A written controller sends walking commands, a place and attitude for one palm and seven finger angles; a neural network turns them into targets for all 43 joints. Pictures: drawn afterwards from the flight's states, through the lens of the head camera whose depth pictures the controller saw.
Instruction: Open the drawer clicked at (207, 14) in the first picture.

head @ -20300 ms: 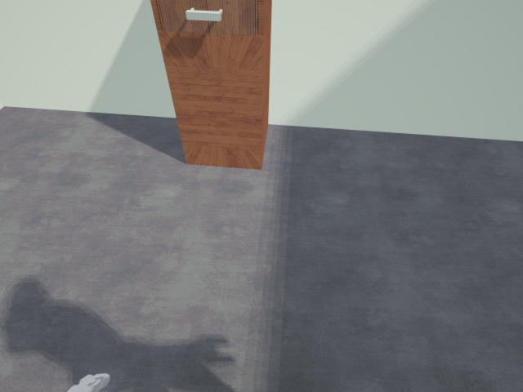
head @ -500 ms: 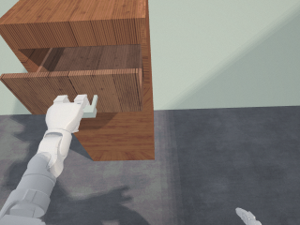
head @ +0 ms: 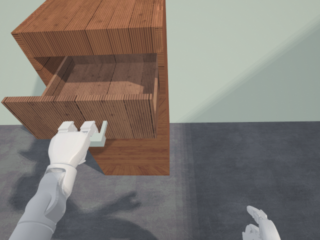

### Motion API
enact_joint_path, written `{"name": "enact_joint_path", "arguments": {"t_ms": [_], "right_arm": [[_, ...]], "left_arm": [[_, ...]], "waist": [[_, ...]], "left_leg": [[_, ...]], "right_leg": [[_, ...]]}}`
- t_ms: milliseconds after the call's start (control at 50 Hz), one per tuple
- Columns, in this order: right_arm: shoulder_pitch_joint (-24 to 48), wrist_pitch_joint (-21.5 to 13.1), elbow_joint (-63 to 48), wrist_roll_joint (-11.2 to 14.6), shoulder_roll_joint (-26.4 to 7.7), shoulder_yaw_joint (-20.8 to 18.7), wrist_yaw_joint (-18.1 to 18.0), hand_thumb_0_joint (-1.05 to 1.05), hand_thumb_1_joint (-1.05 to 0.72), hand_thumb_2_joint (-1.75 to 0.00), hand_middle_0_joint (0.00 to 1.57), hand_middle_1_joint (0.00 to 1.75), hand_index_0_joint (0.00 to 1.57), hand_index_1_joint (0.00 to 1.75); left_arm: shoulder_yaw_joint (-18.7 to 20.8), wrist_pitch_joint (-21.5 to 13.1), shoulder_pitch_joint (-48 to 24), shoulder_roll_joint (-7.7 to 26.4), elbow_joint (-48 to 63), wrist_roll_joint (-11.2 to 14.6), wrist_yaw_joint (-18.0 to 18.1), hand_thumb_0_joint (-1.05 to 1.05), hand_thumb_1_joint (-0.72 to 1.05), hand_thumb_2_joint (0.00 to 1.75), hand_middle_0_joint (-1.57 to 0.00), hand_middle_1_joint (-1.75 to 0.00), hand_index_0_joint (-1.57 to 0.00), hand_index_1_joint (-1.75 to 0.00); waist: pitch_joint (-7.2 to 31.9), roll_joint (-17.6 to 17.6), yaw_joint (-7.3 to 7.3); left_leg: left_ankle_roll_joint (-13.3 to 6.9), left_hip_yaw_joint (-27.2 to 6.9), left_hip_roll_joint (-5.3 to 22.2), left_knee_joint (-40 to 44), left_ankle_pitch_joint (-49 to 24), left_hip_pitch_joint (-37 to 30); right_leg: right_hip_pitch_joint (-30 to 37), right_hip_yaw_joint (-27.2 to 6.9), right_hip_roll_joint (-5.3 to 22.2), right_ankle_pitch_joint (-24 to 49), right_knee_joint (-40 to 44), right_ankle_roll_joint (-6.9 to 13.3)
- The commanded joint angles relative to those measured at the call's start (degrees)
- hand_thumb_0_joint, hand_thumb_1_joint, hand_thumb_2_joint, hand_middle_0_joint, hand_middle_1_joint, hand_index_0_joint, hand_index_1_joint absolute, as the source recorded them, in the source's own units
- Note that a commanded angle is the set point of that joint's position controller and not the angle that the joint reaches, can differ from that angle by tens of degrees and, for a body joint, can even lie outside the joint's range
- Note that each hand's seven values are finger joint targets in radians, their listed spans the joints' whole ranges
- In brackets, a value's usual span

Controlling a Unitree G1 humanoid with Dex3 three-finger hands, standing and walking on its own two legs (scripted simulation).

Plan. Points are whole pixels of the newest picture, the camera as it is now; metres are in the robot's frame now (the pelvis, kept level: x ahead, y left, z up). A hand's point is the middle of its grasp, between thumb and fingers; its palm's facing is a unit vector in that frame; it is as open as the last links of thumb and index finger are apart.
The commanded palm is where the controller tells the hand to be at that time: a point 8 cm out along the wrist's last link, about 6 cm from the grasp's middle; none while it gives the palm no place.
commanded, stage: pull the drawer open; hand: left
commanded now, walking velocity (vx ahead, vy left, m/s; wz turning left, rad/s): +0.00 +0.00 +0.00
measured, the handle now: (82, 132) +0.36 +0.25 +0.06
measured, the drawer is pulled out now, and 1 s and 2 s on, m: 0.20 0.30 0.30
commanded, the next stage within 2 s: open the thumb to release the handle in 1.12 s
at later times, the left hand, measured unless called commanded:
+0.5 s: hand (72, 180) +0.24 +0.24 +0.04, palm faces +0.02 -0.06 -1.00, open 5.9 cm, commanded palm +0.21 +0.24 +0.09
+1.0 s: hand (67, 195) +0.20 +0.24 +0.04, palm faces +0.01 -0.08 -1.00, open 6.0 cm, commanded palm +0.16 +0.25 +0.09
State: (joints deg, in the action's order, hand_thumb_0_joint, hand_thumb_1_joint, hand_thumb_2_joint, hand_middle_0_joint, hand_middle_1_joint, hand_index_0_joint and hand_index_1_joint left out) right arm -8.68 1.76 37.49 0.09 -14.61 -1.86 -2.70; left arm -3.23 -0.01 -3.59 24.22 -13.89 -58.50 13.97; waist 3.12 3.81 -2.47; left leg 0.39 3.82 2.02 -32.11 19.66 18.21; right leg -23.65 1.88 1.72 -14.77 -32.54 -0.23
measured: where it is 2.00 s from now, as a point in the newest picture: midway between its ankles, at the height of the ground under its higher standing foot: outside the picture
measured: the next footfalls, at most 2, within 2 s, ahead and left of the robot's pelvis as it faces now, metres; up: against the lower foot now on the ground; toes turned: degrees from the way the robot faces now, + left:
none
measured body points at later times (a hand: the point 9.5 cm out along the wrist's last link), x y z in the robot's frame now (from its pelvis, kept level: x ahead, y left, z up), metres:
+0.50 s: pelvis +0.00 +0.00 +0.00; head +0.03 -0.03 +0.45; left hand +0.23 +0.24 +0.09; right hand +0.21 -0.22 -0.10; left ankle -0.04 +0.12 -0.73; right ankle +0.02 -0.12 -0.73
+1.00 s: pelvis +0.01 -0.01 +0.00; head +0.03 -0.03 +0.45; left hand +0.20 +0.24 +0.09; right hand +0.21 -0.23 -0.10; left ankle -0.04 +0.12 -0.73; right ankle +0.02 -0.12 -0.73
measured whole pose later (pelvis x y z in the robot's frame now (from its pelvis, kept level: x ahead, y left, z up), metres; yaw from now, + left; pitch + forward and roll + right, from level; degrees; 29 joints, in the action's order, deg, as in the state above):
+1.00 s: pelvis +0.01 -0.01 +0.00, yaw -1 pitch +4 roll +0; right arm -5.8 2.2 36.1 -1.7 -13.8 -0.4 -1.2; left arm 0.1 -0.7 26.4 24.0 11.6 -57.3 16.0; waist 2.2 3.6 -4.2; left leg 1.1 4.3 3.0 -32.7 21.2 15.2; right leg -21.2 1.4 0.7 -16.3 -33.7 0.3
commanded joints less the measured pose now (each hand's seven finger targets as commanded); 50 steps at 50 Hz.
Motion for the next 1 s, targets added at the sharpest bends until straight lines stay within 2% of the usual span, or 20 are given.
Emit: {"name": "enact_joint_path", "arguments": {"t_ms": [0, 60, 100, 180, 200, 240, 320, 380, 480, 520, 580, 600, 620, 640, 700, 720, 740, 920, 940, 980], "right_arm": [[5.83, -2.82, -8.21, -0.05, -6.1, -2.04, -0.34, 0.0, -0.9, -0.9, 0.2, 0.3, 0.2, 0.3], [6.72, -2.97, -8.74, -0.26, -5.68, -1.81, -0.07, 0.0, -0.9, -0.9, 0.2, 0.3, 0.2, 0.3], [7.27, -2.97, -8.9, -0.4, -5.66, -1.65, 0.04, 0.0, -0.9, -0.9, 0.2, 0.3, 0.2, 0.3], [8.0, -3.02, -9.14, -0.71, -5.51, -1.59, 0.38, 0.0, -0.9, -0.9, 0.2, 0.3, 0.2, 0.3], [8.2, -3.17, -9.38, -0.85, -5.31, -1.42, 0.5, 0.0, -0.9, -0.9, 0.2, 0.3, 0.2, 0.3], [8.6, -3.01, -9.41, -0.78, -5.18, -1.29, 0.57, 0.0, -0.9, -0.9, 0.2, 0.3, 0.2, 0.3], [8.78, -3.1, -9.12, -1.02, -4.97, -1.4, 0.76, 0.0, -0.9, -0.9, 0.2, 0.3, 0.2, 0.3], [9.27, -3.1, -9.53, -1.19, -4.84, -1.28, 1.05, 0.0, -0.9, -0.9, 0.2, 0.3, 0.2, 0.3], [9.85, -3.08, -9.59, -1.45, -4.61, -0.99, 1.03, 0.0, -0.9, -0.9, 0.2, 0.3, 0.2, 0.3], [10.27, -3.1, -9.38, -1.49, -4.47, -0.84, 0.7, 0.0, -0.9, -0.9, 0.2, 0.3, 0.2, 0.3], [10.33, -3.15, -9.2, -1.52, -4.46, -0.8, 0.44, 0.0, -0.9, -0.9, 0.2, 0.3, 0.2, 0.3], [10.52, -3.26, -9.41, -1.6, -4.18, -0.58, 0.49, 0.0, -0.9, -0.9, 0.2, 0.3, 0.2, 0.3], [10.38, -3.08, -9.04, -1.51, -4.32, -0.82, 0.36, 0.0, -0.9, -0.9, 0.2, 0.3, 0.2, 0.3], [10.88, -3.11, -9.6, -1.66, -4.06, -0.59, 0.36, 0.0, -0.9, -0.9, 0.2, 0.3, 0.2, 0.3], [10.97, -3.06, -9.92, -1.72, -4.06, -0.38, 0.67, 0.0, -0.9, -0.9, 0.2, 0.3, 0.2, 0.3], [10.86, -2.94, -9.78, -1.49, -4.03, -0.66, 0.62, 0.0, -0.9, -0.9, 0.2, 0.3, 0.2, 0.3], [11.27, -2.81, -9.83, -1.53, -4.01, -0.38, 0.62, 0.0, -0.9, -0.9, 0.2, 0.3, 0.2, 0.3], [11.33, -2.55, -10.84, -1.58, -4.07, -0.46, 1.44, 0.0, -0.9, -0.9, 0.2, 0.3, 0.2, 0.3], [11.45, -2.56, -10.88, -1.67, -4.04, -0.44, 1.46, 0.0, -0.9, -0.9, 0.2, 0.3, 0.2, 0.3], [11.47, -2.25, -10.59, -1.78, -4.38, -0.6, 1.29, 0.0, -0.9, -0.9, 0.2, 0.3, 0.2, 0.3]], "left_arm": [[8.43, 0.92, -6.78, 12.02, 13.59, 1.13, 1.98, 0.0, 0.9, 0.9, -0.4, -1.35, -0.4, -1.35], [7.47, 0.76, -3.7, 10.34, 16.84, 1.25, 1.86, 0.0, 0.9, 0.9, -0.4, -1.35, -0.4, -1.35], [8.88, 0.74, -0.37, 11.43, 17.87, 1.2, 1.8, 0.0, 0.9, 0.9, -0.4, -1.35, -0.4, -1.35], [9.28, 0.71, 3.52, 10.88, 21.41, 1.28, 2.15, 0.0, 0.9, 0.9, -0.4, -1.35, -0.4, -1.35], [8.6, 0.59, 4.15, 10.21, 22.97, 1.18, 2.26, 0.0, 0.9, 0.9, -0.4, -1.35, -0.4, -1.35], [8.74, 0.82, 6.31, 9.96, 23.25, 1.2, 2.42, 0.0, 0.9, 0.9, -0.4, -1.35, -0.4, -1.35], [9.29, 0.79, 7.48, 10.11, 25.79, 0.88, 3.26, 0.0, 0.9, 0.9, -0.4, -1.35, -0.4, -1.35], [8.22, 1.02, 10.21, 8.71, 28.69, 0.76, 3.6, 0.0, 0.9, 0.9, -0.4, -1.35, -0.4, -1.35], [8.27, 1.34, 12.23, 8.54, 28.98, 0.71, 3.94, 0.0, 0.9, 0.9, -0.4, -1.35, -0.4, -1.35], [7.66, 1.15, 10.14, 8.47, 28.84, 0.74, 3.91, 0.0, 0.9, 0.9, -0.4, -1.35, -0.4, -1.35], [9.6, 1.11, 12.04, 10.05, 27.88, 0.49, 3.89, 0.0, 0.9, 0.9, -0.4, -1.35, -0.4, -1.35], [8.76, 1.08, 13.07, 9.15, 28.46, 0.57, 3.77, 0.0, 0.9, 0.9, -0.4, -1.35, -0.4, -1.35], [10.73, 1.03, 13.89, 10.95, 28.75, 0.91, 3.76, 0.0, 0.9, 0.9, -0.4, -1.35, -0.4, -1.35], [9.58, 1.16, 16.43, 9.54, 28.96, 0.93, 3.61, 0.0, 0.9, 0.9, -0.4, -1.35, -0.4, -1.35], [9.67, 1.09, 18.65, 9.31, 31.57, 1.36, 3.27, 0.0, 0.9, 0.9, -0.4, -1.35, -0.4, -1.35], [11.46, 1.09, 21.23, 10.37, 31.69, 2.03, 3.21, 0.0, 0.9, 0.9, -0.4, -1.35, -0.4, -1.35], [10.86, 1.16, 22.93, 9.66, 30.79, 1.86, 3.07, 0.0, 0.9, 0.9, -0.4, -1.35, -0.4, -1.35], [14.15, 0.25, 33.52, 10.42, 37.5, 2.4, 4.69, 0.0, 0.9, 0.9, -0.4, -1.35, -0.4, -1.35], [14.03, 0.19, 34.62, 10.13, 37.09, 2.23, 4.95, 0.0, 0.9, 0.9, -0.4, -1.35, -0.4, -1.35], [16.18, 0.07, 33.48, 12.14, 37.48, 1.97, 5.6, 0.0, 0.9, 0.9, -0.4, -1.35, -0.4, -1.35]], "waist": [[15.35, -2.56, -2.14], [14.84, -2.77, -2.48], [14.5, -2.08, -3.12], [14.47, -3.03, -3.17], [14.57, -1.82, -3.38], [12.87, -2.39, -3.3], [12.54, -1.39, -3.15], [13.43, -0.06, -3.37], [11.36, -3.28, -3.16], [10.03, -2.94, -2.82], [10.46, -3.13, -3.39], [10.79, -2.82, -3.73], [11.62, -2.7, -4.02], [10.99, -2.25, -4.5], [11.58, -1.98, -4.52], [11.22, -2.27, -4.87], [9.66, -3.3, -4.79], [10.02, -1.05, -5.45], [8.56, -1.38, -5.3], [8.5, -1.86, -5.03]], "left_leg": [[-1.18, -0.62, -3.01, 3.37, -24.8, -2.56], [-1.18, -0.7, -2.93, 3.42, -26.09, -3.18], [-1.08, -0.67, -2.91, 3.44, -26.51, -3.24], [-1.04, -0.7, -2.83, 3.27, -26.96, -3.85], [-1.03, -0.73, -2.85, 3.19, -26.88, -3.93], [-0.99, -0.67, -2.94, 3.23, -25.99, -3.35], [-0.77, -0.97, -2.81, 3.06, -25.55, -3.99], [-0.53, -1.14, -2.61, 2.84, -27.58, -4.92], [-0.7, -1.3, -2.73, 2.92, -23.02, -3.72], [-0.91, -1.13, -3.01, 2.98, -20.41, -3.13], [-0.85, -1.19, -3.06, 3.2, -19.63, -3.0], [-0.96, -1.11, -3.09, 3.07, -19.73, -3.08], [-0.82, -1.11, -3.18, 3.24, -20.15, -3.05], [-0.92, -0.95, -3.29, 3.09, -20.25, -2.79], [-0.86, -1.03, -3.06, 3.07, -21.22, -3.15], [-0.77, -1.05, -3.02, 3.33, -21.48, -2.92], [-0.9, -0.87, -3.17, 3.13, -20.57, -2.16], [-0.65, -0.8, -2.79, 2.46, -21.96, -1.91], [-0.72, -0.68, -2.82, 2.13, -21.34, -1.39], [-0.6, -0.91, -2.79, 2.05, -20.53, -1.38]], "right_leg": [[13.78, 0.15, -2.74, 18.32, 1.64, 1.68], [13.91, 0.43, -2.74, 18.96, 1.6, 1.68], [14.31, 0.2, -2.68, 19.2, 1.69, 1.69], [14.64, 0.13, -2.79, 19.61, 1.86, 1.65], [14.44, 0.03, -2.56, 19.79, 1.66, 1.63], [13.81, 0.2, -2.71, 19.18, 1.76, 1.62], [13.05, 0.14, -2.81, 18.04, 1.77, 1.77], [13.28, 0.17, -2.79, 18.68, 1.54, 1.87], [12.37, 0.26, -2.83, 15.89, 1.82, 1.73], [11.71, 0.11, -2.62, 15.07, 2.09, 1.63], [12.38, -0.29, -2.81, 14.31, 2.27, 1.78], [12.61, -0.17, -2.43, 14.73, 2.05, 1.67], [13.79, -0.53, -2.55, 15.67, 2.05, 1.82], [13.65, -0.4, -2.39, 16.12, 1.92, 1.73], [14.16, -0.58, -2.3, 16.76, 1.86, 1.69], [14.88, -0.56, -2.42, 17.37, 1.99, 1.79], [13.96, -0.69, -2.52, 16.98, 2.05, 1.65], [14.26, -1.49, -2.28, 19.29, 1.26, 1.81], [13.16, -1.47, -2.4, 18.66, 1.21, 1.74], [13.01, -2.54, -2.55, 18.53, 1.56, 1.96]]}}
